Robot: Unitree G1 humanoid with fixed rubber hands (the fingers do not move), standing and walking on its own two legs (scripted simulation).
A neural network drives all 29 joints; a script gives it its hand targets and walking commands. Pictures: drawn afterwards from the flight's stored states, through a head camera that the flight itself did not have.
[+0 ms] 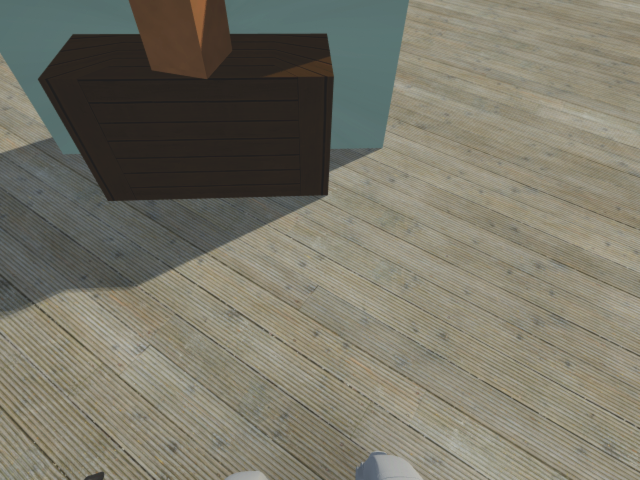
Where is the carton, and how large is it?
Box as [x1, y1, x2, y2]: [129, 0, 231, 78]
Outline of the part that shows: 129,0 151,69 207,78 231,51 224,0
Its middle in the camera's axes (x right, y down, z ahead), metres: -0.44 -0.70 +1.24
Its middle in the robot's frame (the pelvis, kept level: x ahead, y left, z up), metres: +1.41 +0.41 -0.06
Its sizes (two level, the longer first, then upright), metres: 0.210 0.200 0.250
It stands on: a pedestal, 0.55 m high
